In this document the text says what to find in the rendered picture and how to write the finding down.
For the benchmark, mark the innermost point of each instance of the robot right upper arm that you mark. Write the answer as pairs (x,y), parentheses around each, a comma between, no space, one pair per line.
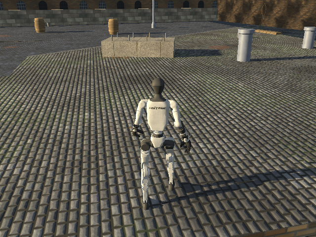
(176,113)

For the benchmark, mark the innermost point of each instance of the left robot forearm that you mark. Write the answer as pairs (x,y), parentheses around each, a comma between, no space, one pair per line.
(135,127)

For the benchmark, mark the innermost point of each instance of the right robot forearm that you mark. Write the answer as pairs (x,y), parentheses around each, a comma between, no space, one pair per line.
(183,133)

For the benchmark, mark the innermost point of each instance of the left robot foot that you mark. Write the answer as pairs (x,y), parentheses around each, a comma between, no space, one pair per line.
(145,205)

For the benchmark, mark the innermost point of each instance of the left robot hand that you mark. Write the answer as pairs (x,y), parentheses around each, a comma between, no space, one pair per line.
(140,131)

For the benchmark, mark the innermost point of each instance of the robot torso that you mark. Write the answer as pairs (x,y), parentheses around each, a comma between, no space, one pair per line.
(157,116)

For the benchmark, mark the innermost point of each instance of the right robot hand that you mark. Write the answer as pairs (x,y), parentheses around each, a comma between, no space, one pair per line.
(188,145)

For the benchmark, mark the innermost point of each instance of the robot left upper arm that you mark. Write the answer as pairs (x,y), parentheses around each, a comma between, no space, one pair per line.
(140,110)

